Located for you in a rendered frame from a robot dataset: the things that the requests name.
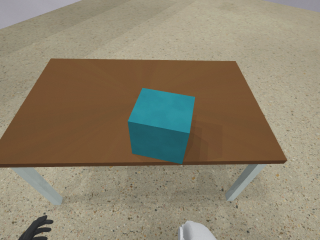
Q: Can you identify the table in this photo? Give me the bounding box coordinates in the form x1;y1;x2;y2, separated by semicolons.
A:
0;58;287;205

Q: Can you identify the carton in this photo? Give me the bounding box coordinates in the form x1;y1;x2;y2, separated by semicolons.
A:
127;88;195;164

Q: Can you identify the robot right thigh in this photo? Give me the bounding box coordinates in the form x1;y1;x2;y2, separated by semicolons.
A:
178;222;217;240

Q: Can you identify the robot left hand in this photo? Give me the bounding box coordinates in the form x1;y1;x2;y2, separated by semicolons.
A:
18;215;54;240

